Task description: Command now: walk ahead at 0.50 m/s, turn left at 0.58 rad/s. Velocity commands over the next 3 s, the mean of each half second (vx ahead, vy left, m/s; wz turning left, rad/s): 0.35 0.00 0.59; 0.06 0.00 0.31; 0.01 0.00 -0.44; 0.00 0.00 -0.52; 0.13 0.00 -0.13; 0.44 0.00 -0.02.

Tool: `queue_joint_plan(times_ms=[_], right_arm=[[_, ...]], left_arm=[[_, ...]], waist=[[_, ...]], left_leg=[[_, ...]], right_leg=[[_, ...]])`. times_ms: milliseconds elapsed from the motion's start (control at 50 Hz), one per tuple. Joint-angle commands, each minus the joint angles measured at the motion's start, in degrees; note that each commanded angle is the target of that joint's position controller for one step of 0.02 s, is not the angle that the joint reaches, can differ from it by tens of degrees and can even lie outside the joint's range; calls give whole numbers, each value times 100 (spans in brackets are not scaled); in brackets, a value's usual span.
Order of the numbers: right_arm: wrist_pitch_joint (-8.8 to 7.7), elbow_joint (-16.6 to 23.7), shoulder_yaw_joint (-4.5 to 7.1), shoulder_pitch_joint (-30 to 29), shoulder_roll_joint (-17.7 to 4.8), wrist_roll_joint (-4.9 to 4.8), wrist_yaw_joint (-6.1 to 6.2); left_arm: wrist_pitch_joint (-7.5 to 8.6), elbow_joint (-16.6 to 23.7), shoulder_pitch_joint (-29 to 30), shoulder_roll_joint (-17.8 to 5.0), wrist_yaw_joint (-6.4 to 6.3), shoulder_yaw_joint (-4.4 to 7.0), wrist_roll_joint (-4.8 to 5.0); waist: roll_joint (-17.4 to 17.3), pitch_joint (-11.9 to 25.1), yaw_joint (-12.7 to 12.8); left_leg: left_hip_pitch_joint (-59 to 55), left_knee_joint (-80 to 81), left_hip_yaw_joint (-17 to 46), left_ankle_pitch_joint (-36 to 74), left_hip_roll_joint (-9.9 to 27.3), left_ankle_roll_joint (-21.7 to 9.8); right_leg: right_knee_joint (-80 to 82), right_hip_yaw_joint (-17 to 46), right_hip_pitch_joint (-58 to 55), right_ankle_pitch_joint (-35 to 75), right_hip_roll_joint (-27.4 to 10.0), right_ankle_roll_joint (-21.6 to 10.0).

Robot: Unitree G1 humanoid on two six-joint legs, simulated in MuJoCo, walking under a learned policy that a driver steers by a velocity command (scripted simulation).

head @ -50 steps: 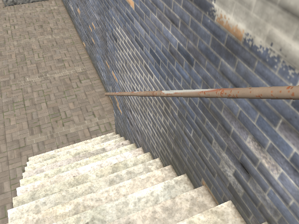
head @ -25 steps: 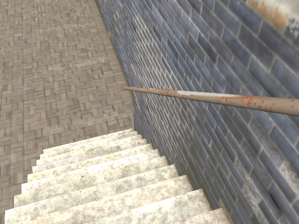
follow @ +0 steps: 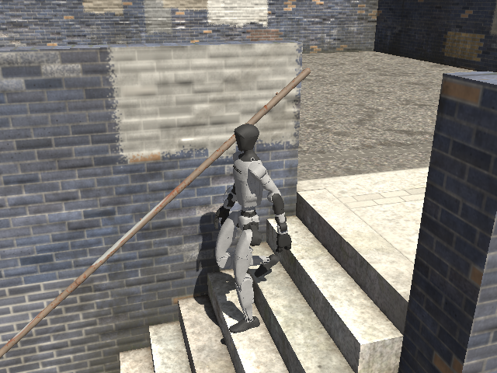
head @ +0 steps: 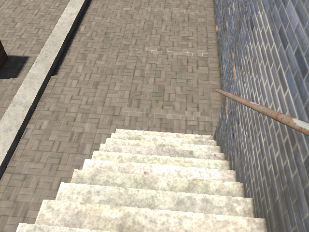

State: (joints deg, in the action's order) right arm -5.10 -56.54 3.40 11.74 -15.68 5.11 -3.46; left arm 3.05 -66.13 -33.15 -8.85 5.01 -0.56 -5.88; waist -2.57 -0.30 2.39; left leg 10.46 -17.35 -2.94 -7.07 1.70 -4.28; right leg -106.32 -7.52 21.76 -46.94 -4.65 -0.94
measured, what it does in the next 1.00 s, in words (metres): goes down, turning left: right foot 0.20 m lower, then left foot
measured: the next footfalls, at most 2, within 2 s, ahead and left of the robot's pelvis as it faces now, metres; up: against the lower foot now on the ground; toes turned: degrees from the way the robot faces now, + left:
right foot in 0.32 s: +0.29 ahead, -0.14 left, -0.20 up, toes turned +20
left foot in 0.86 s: +0.28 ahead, +0.12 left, -0.20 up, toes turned +32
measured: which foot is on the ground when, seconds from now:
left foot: down 0.00-0.34, up 0.36-0.84, down 0.86-1.00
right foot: up 0.00-0.30, down 0.32-1.00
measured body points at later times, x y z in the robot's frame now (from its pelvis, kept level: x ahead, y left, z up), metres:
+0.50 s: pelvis +0.21 -0.08 -0.22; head +0.19 -0.08 +0.23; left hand +0.15 +0.20 -0.35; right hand +0.37 -0.29 -0.34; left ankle +0.18 +0.05 -0.69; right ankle +0.24 -0.15 -0.95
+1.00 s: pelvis +0.25 -0.03 -0.24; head +0.26 -0.02 +0.21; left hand +0.12 +0.17 -0.39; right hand +0.44 -0.17 -0.37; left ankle +0.24 +0.10 -0.95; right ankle +0.26 -0.16 -0.96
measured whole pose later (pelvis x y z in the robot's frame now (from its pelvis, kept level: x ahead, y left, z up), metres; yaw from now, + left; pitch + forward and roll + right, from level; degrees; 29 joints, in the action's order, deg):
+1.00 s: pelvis +0.25 -0.03 -0.24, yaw +27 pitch +2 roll +1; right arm -1.9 -48.9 -0.3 12.8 -10.0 0.1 -6.9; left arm 5.3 -55.2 -23.3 -12.2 4.4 1.9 -0.6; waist 1.3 0.2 4.3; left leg 25.8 -39.7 -4.8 -15.6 2.5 -0.2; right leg -41.4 -5.4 17.3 -24.5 -4.3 1.8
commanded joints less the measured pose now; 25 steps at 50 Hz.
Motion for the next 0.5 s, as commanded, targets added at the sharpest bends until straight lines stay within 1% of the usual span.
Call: queue_joint_plan(times_ms=[20, 40, 60, 80, 100, 120, 140, 160, 180, 200, 220, 240, 260, 280, 300, 320, 340, 360, 380, 400, 420, 440, 460, 480, 500], right_arm=[[56, -1129, 362, 3578, -1099, 41, -62], [49, -929, 99, 2433, -550, -1, -184], [-33, -540, -310, 1414, 490, 149, -148], [-40, -343, -356, 1239, 404, 123, -55], [-108, -66, -433, 837, 482, -89, -28], [-203, 38, -405, 748, 13, -13, -74], [-265, -4, -503, 957, 153, 56, -4], [-316, -51, -494, 1233, 22, 54, 43], [-337, 148, -468, 1101, -22, 183, 136], [-286, 342, -516, 976, -168, 233, 169], [-236, 519, -494, 808, -306, 242, 200], [-190, 657, -484, 1026, -474, 102, 239], [-101, 653, -503, 1466, -492, -23, 272], [66, 682, -481, 1638, -612, -152, 245], [193, 636, -448, 1729, -851, -86, 155], [249, 677, -477, 1775, -786, -18, -9], [189, 661, -534, 2718, -6, -157, -238], [115, 928, -455, 3367, 92, -441, -231], [133, 1206, -377, 2480, -345, -528, -229], [98, 1739, -358, 1460, -316, -449, -96], [124, 1830, -504, 1277, 114, -322, -13], [200, 1783, -587, 1475, 353, -291, -34], [227, 1707, -528, 1633, 279, -286, -92], [300, 1529, -565, 2033, 400, -232, -229], [359, 1300, -521, 2317, 390, -144, -320]], left_arm=[[452, 1862, 2092, -506, 64, 96, 509], [434, 1764, 1787, -534, -123, 103, 471], [354, 1496, 1531, -304, -320, 29, 192], [192, 1410, 1354, -384, -395, 63, 37], [95, 1089, 938, -299, -312, 84, -53], [49, 1155, 790, -40, -106, -58, -117], [59, 1233, 917, -101, 15, -81, -130], [62, 1289, 972, -359, 8, -35, -55], [126, 1153, 728, -482, -80, -86, 96], [125, 1292, 954, -654, -156, 8, 148], [81, 1510, 1169, -775, -236, 14, 141], [28, 1708, 1307, -908, -270, 52, 64], [2, 1799, 1448, -856, -243, 26, 79], [31, 1799, 1502, -943, -197, 79, 222], [52, 1712, 1160, -1069, -176, 172, 352], [130, 1534, 263, -1499, -243, 440, 337], [189, 1361, -656, -2253, -259, 659, 149], [125, 1763, -48, -2692, -82, 797, 226], [91, 1775, -177, -2522, -25, 795, -130], [86, 1740, 123, -2496, 22, 758, -74], [120, 1953, 788, -1925, -23, 562, -46], [137, 1847, 1008, -1532, -56, 403, 15], [193, 1861, 979, -1491, -162, 381, 36], [258, 1595, 789, -998, -327, 236, -59], [371, 1471, 667, -925, -442, 243, 19]], waist=[[237, 905, -1430], [491, -83, -687], [1274, -523, -188], [479, -808, -36], [305, -795, 81], [-321, -642, 267], [-64, -550, 153], [61, -479, 7], [375, -391, -104], [226, -344, -53], [94, -520, 42], [206, -627, 21], [244, -721, -144], [260, -623, -215], [254, -366, -142], [484, 17, 300], [1783, 1525, 110], [2163, 2439, -246], [1092, 1752, 127], [675, 937, -4], [311, 577, -238], [252, 62, -655], [458, -243, -792], [411, -649, -816], [479, -723, -714]], left_leg=[[-5119, -1483, 2052, 3515, 2284, -1804], [-2839, -1147, 2580, 1447, 2419, -1713], [-587, -1020, 1540, 966, 1845, -1187], [998, -920, 1327, 461, 1279, -1287], [2969, -814, 647, 334, 649, -1210], [4080, -1067, 476, 76, 258, -1115], [3934, -1598, 804, -389, 336, -1006], [3782, -2142, 1081, -727, 353, -1049], [4374, -2713, 663, -1825, -28, -655], [5032, -2850, 676, -2381, -264, -594], [4996, -3210, 1064, -2729, -120, -568], [4210, -3546, 1711, -2408, 227, -597], [3164, -3978, 2307, -2140, 431, -521], [2301, -4328, 2764, -1292, 428, -478], [2238, -5057, 2653, -888, 243, -418], [2501, -6174, 2377, -329, -41, -130], [3781, -8627, 1415, -2337, -755, 460], [5426, -11411, 677, -4893, -1097, 679], [6434, -12027, 576, -4684, -807, 711], [7040, -11418, 589, -3920, -482, 789], [6599, -10490, 1148, -2801, 164, 779], [5769, -9948, 1087, -2083, 339, 714], [4960, -9952, 677, -2199, 196, 738], [5245, -9392, 966, -1042, 376, 704], [5140, -8256, 752, -212, 300, 626]], right_leg=[[-658, 942, 5801, -43, -70, 153], [384, 1443, 5592, 1108, -391, -34], [2899, 1798, 4168, 3096, -877, -248], [3060, 1265, 3053, 3349, -586, -373], [4473, 940, 1138, 5128, -408, -411], [3921, 618, -239, 5868, -108, -275], [4435, 1152, 176, 7123, -325, -162], [4639, 1154, 306, 7108, -219, -17], [6120, 1223, -797, 8474, -151, 147], [6144, 724, -1816, 8224, 116, 391], [6414, 706, -1970, 7661, 145, 450], [7208, 906, -1503, 7004, 80, 380], [8475, 1167, -1108, 7009, -37, 209], [9495, 1185, -1142, 7066, -65, 48], [9872, 925, -2000, 7812, -39, -91], [9796, 695, -3038, 7828, -192, -439], [7450, 1214, -5378, 12091, -1312, -1578], [6480, 1949, -6087, 13959, -2504, -2814], [6473, 2018, -5374, 14019, -2493, -2607], [6844, 2421, -4021, 11768, -2588, -2495], [7424, 2404, -2840, 9941, -2747, -2258], [7927, 1899, -1515, 9518, -2441, -2020], [8148, 1173, -562, 9461, -2009, -1696], [8062, 1059, -247, 8106, -1536, -1461], [7963, 588, -44, 7087, -1013, -1112]])
Over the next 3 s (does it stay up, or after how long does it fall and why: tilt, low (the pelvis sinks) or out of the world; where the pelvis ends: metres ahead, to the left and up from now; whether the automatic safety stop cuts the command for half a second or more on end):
stays up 0.45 -0.04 -0.37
